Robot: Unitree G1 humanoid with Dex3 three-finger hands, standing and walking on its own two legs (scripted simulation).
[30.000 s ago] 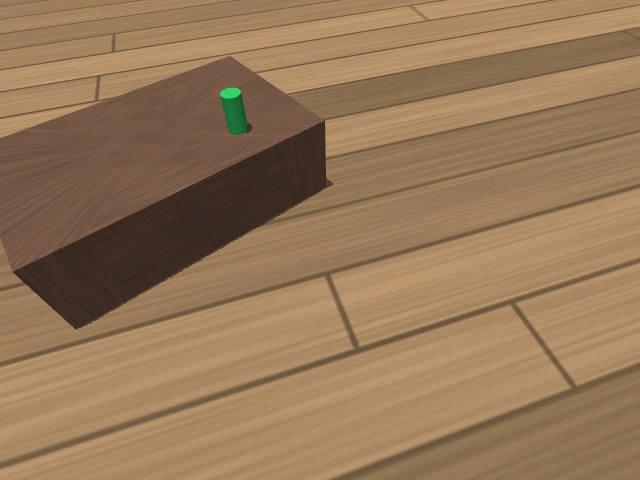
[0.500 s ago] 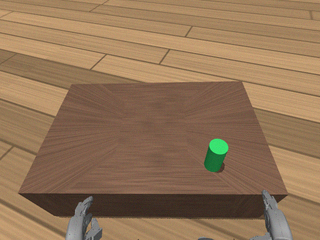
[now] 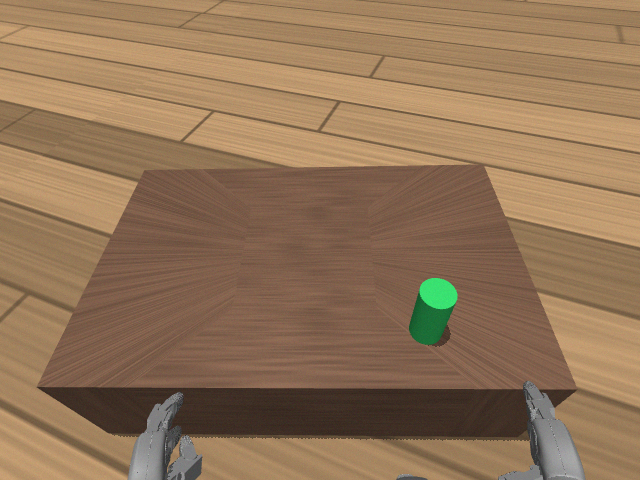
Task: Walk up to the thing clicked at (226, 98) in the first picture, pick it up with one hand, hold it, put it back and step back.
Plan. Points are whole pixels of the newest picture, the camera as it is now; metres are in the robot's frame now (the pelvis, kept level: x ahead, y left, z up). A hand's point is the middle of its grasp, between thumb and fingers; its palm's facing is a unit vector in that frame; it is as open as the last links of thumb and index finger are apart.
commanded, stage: home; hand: right
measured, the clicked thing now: (431, 312) +0.50 -0.21 -0.28
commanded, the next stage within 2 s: stand in 0.16 s
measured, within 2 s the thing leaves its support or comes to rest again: neither
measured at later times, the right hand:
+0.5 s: hand out of the picture +0.15 -0.21 -0.09, palm faces -0.03 +0.93 -0.36, open 14.8 cm
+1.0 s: hand out of the picture +0.06 -0.26 -0.11, palm faces -0.03 +0.93 -0.36, open 7.5 cm
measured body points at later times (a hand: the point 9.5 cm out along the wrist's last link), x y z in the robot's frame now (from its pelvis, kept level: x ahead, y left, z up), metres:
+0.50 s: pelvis -0.01 +0.00 +0.01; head +0.00 -0.01 +0.46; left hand +0.15 +0.25 -0.09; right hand +0.15 -0.26 -0.07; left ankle +0.02 +0.15 -0.68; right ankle +0.02 -0.14 -0.68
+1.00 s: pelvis +0.01 -0.01 +0.05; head +0.01 +0.00 +0.50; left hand +0.07 +0.28 -0.09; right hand +0.06 -0.30 -0.08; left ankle +0.02 +0.15 -0.68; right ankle +0.02 -0.14 -0.68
